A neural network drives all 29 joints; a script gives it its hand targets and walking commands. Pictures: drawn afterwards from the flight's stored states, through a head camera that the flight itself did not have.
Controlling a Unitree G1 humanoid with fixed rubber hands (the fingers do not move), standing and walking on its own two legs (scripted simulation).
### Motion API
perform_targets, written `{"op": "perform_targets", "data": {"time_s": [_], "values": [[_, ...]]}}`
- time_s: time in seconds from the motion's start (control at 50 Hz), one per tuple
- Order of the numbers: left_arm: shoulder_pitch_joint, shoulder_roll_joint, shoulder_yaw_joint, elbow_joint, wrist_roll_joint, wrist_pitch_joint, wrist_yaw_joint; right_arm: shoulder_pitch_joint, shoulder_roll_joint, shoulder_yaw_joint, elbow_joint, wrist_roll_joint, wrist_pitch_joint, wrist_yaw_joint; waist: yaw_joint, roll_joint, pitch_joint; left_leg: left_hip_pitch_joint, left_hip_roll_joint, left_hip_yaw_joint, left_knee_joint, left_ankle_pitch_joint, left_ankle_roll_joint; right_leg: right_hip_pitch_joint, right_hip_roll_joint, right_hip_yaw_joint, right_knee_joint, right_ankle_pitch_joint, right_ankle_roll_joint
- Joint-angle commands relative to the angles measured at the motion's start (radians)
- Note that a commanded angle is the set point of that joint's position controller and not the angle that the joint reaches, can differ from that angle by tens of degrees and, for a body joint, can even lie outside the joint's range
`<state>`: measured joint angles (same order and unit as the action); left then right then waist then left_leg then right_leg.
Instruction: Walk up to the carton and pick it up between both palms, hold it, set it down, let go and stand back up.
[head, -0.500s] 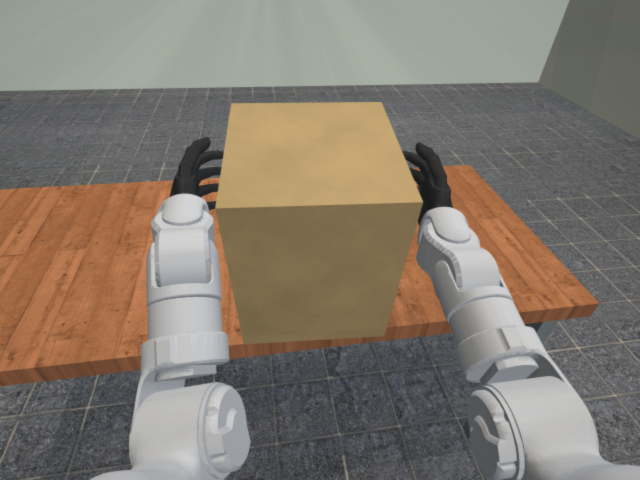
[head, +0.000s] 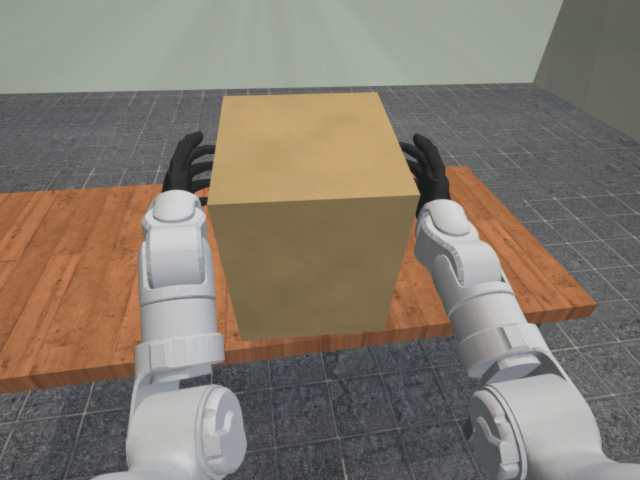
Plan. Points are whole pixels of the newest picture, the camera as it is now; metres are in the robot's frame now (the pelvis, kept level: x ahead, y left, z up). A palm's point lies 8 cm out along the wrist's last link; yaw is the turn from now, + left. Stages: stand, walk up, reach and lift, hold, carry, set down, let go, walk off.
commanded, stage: reach and lift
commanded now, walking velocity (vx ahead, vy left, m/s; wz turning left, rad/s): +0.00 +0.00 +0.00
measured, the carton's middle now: (307, 219) +0.42 -0.01 +0.16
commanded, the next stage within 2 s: hold in 0.32 s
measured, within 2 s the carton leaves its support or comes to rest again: neither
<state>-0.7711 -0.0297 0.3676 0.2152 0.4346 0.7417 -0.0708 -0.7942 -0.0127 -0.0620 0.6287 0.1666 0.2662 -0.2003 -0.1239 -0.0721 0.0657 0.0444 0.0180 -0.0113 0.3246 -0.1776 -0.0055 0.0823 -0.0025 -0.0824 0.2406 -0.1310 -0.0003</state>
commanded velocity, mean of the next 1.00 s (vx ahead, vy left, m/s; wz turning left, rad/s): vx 0.00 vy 0.00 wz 0.00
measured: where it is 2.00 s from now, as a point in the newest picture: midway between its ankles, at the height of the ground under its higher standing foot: outside the picture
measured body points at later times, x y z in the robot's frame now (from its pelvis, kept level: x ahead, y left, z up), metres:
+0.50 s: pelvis +0.00 +0.00 +0.00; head -0.07 +0.03 +0.44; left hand +0.38 +0.15 +0.25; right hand +0.38 -0.15 +0.25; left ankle +0.02 +0.12 -0.75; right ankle +0.02 -0.12 -0.75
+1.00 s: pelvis +0.00 -0.01 +0.00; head -0.08 +0.01 +0.44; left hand +0.38 +0.15 +0.27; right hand +0.38 -0.15 +0.28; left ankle +0.02 +0.12 -0.75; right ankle +0.02 -0.12 -0.75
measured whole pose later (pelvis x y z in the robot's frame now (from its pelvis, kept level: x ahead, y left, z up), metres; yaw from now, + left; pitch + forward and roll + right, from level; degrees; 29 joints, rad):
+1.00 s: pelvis +0.00 -0.01 +0.00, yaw +0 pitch -10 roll -1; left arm -0.87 0.02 0.42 0.27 0.42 0.85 -0.11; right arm -0.94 -0.06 -0.01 0.65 0.26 0.45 -0.26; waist -0.10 -0.04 -0.02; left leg 0.02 0.03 -0.01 0.31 -0.17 -0.02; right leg 0.05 0.01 -0.08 0.26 -0.13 -0.02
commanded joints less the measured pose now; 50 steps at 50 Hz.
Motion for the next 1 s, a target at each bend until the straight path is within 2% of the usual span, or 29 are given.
{"op": "perform_targets", "data": {"time_s": [0.0, 0.3, 0.42, 0.46, 0.54, 0.6, 0.66, 0.78, 0.86, 0.98], "values": [[-0.544, -0.499, -0.405, -0.045, -0.157, -0.037, -0.133, -0.68, 0.491, 0.295, -0.235, 0.06, -0.037, 0.093, -0.011, 0.091, -0.324, 0.031, -0.054, 0.058, -0.03, 0.25, -0.021, 0.088, 0.058, -0.037, 0.003, 0.168, 0.04], [-0.59, -0.492, -0.385, -0.023, -0.161, -0.02, -0.135, -0.727, 0.5, 0.292, -0.217, 0.075, -0.006, 0.09, -0.004, 0.084, -0.338, 0.012, -0.057, 0.062, -0.037, 0.22, -0.014, 0.092, 0.061, -0.03, 0.004, 0.158, 0.04], [-0.568, -0.497, -0.422, -0.137, -0.184, 0.019, -0.123, -0.741, 0.524, 0.407, -0.305, 0.176, 0.031, 0.059, 0.023, 0.094, -0.424, 0.065, -0.06, 0.057, 0.018, 0.392, -0.023, 0.147, 0.073, -0.018, 0.028, 0.268, 0.043], [-0.566, -0.487, -0.417, -0.14, -0.178, 0.041, -0.129, -0.73, 0.515, 0.406, -0.298, 0.188, 0.058, 0.051, 0.022, 0.091, -0.371, 0.041, -0.058, 0.065, 0.0, 0.359, -0.023, 0.135, 0.073, -0.018, 0.023, 0.22, 0.044], [-0.616, -0.484, -0.394, -0.072, -0.161, 0.068, -0.162, -0.752, 0.498, 0.316, -0.233, 0.146, 0.103, 0.063, 0.012, 0.095, -0.238, -0.097, -0.053, 0.089, -0.091, 0.137, -0.01, 0.113, 0.066, -0.01, 0.009, 0.028, 0.031], [-0.667, -0.496, -0.394, -0.043, -0.172, 0.062, -0.176, -0.783, 0.506, 0.269, -0.206, 0.126, 0.118, 0.071, 0.003, 0.108, -0.255, -0.139, -0.055, 0.086, -0.109, 0.059, -0.009, 0.118, 0.062, 0.0, 0.013, 0.006, 0.026], [-0.696, -0.489, -0.38, -0.017, -0.187, 0.051, -0.175, -0.801, 0.519, 0.263, -0.186, 0.128, 0.13, 0.07, 0.002, 0.103, -0.296, -0.129, -0.059, 0.081, -0.097, 0.051, -0.01, 0.11, 0.062, 0.002, 0.012, 0.026, 0.029], [-0.707, -0.452, -0.321, 0.024, -0.185, 0.043, -0.181, -0.813, 0.532, 0.28, -0.158, 0.148, 0.15, 0.063, 0.025, 0.076, -0.334, -0.126, -0.066, 0.077, -0.089, 0.056, 0.002, 0.115, 0.061, 0.002, 0.01, 0.054, 0.035], [-0.709, -0.441, -0.315, 0.013, -0.186, 0.042, -0.185, -0.815, 0.538, 0.305, -0.178, 0.177, 0.155, 0.053, 0.03, 0.071, -0.363, -0.097, -0.072, 0.073, -0.068, 0.11, -0.002, 0.12, 0.062, 0.0, 0.01, 0.111, 0.044], [-0.702, -0.445, -0.339, -0.029, -0.195, 0.048, -0.19, -0.801, 0.533, 0.331, -0.218, 0.211, 0.166, 0.036, 0.02, 0.082, -0.366, -0.064, -0.075, 0.066, -0.047, 0.174, -0.016, 0.116, 0.061, -0.001, 0.012, 0.168, 0.053]]}}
